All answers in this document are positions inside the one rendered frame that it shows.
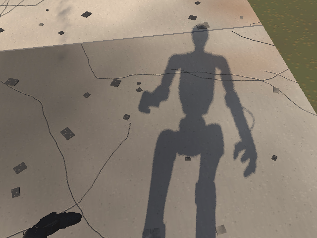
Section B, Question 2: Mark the left robot hand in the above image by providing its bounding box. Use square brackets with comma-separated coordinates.
[23, 211, 82, 238]

